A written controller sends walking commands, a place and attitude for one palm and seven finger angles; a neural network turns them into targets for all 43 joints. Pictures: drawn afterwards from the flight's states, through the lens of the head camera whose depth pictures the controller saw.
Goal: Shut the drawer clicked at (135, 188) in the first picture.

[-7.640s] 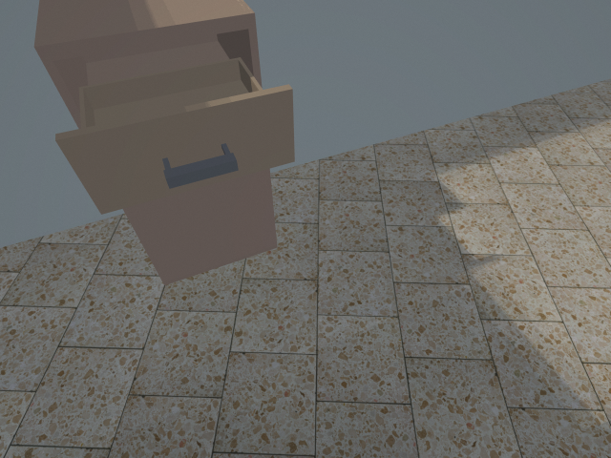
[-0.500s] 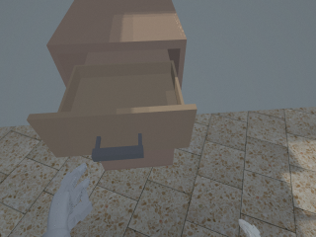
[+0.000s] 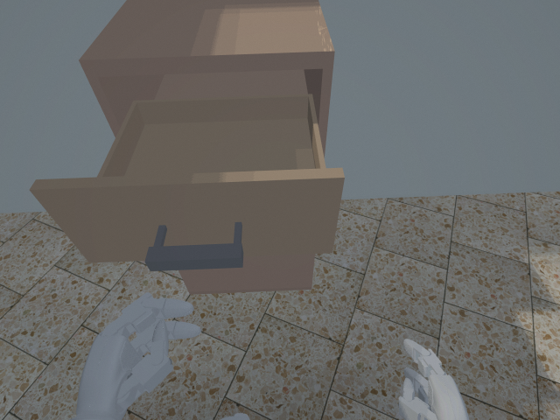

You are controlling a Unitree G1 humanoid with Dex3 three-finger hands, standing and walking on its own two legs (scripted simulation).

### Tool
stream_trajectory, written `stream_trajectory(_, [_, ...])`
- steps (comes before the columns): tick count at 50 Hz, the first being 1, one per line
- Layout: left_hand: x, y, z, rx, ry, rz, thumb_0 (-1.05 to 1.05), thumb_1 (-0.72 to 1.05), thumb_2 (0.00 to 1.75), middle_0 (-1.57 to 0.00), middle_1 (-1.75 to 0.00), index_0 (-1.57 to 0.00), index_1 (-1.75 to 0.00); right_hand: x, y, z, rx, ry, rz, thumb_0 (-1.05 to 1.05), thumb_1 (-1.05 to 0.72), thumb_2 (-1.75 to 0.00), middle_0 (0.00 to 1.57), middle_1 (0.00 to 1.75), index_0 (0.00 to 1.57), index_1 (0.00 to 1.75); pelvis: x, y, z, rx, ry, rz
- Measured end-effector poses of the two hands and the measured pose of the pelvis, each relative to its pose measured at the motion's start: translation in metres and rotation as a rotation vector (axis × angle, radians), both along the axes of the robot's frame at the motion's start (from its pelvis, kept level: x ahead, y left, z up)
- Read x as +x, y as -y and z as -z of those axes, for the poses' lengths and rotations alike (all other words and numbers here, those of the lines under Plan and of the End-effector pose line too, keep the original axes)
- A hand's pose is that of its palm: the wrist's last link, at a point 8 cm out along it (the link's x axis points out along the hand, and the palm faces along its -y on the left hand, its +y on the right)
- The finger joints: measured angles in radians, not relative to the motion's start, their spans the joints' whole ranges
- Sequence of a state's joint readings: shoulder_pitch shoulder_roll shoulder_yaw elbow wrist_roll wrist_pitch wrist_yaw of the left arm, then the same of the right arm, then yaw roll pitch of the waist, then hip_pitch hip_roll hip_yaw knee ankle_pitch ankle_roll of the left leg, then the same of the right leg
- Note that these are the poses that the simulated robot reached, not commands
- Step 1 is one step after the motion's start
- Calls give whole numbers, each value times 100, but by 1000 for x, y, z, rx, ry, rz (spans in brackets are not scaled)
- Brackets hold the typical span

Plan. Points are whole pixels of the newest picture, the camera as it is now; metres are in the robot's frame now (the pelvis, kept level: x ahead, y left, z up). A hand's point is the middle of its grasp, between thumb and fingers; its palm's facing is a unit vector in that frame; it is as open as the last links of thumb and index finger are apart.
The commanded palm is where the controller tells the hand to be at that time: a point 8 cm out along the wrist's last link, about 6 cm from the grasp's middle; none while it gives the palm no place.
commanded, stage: raise the hand and make a fist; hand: left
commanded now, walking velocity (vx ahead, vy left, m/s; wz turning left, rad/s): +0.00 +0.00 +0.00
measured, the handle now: (198, 243) +0.35 +0.14 +0.07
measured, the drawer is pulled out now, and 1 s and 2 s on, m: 0.30 0.30 0.30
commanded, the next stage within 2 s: bring the fist close to the handle in 1.20 s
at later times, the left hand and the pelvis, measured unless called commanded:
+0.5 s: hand (136, 352) +0.17 +0.16 +0.13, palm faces +0.07 -1.00 -0.01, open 3.1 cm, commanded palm +0.13 +0.21 +0.14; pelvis +0.02 +0.03 +0.01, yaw -1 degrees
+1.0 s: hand (120, 345) +0.17 +0.16 +0.17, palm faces +0.03 -1.00 -0.02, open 3.3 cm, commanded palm +0.12 +0.21 +0.17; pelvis +0.02 +0.05 +0.02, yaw -1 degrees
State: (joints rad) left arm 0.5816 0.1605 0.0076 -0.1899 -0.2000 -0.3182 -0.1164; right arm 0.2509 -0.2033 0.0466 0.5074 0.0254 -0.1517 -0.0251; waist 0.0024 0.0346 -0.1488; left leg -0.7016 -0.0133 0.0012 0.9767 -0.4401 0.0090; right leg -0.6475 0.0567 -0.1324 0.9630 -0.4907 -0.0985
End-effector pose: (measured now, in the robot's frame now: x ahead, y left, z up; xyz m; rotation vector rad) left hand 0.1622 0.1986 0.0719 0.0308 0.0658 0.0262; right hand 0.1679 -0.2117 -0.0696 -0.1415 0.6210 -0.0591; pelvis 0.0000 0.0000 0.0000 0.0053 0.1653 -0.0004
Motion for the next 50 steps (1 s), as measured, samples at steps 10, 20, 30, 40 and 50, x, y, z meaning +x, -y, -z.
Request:
stream_trajectory(10, [-14, -9, -26, -1, 33, -70, 1, 90, 90, -93, -109, -93, -109, -9, 19, -5, -56, -42, 66, 1, -90, -89, 21, 30, 20, 30, 12, -11, -8, -2, 6, 11])
stream_trajectory(20, [-16, -8, -45, -9, 73, -33, 1, 90, 90, -113, -131, -113, -131, 24, -7, -27, -45, 83, 26, 1, -90, -89, 20, 30, 20, 30, 13, -28, -9, -14, 25, 10])
stream_trajectory(30, [-12, -11, -70, -17, 106, -25, 1, 90, 90, -132, -151, -132, -151, 39, -46, -45, 12, 151, -53, 1, -90, -89, 21, 30, 20, 30, 17, -40, -15, -27, 63, 4])
stream_trajectory(40, [-12, -15, -94, -6, 129, -13, 1, 90, 90, -139, -159, -139, -159, 32, -52, -46, 19, 138, -57, 1, -90, -89, 21, 30, 20, 30, 20, -47, -20, -30, 93, 5])
stream_trajectory(50, [-16, -11, -96, -9, 91, -5, 1, 90, 90, -140, -160, -140, -160, 27, -42, -49, 10, 131, -31, 1, -90, -89, 21, 30, 20, 30, 20, -46, -23, -25, 109, 7])
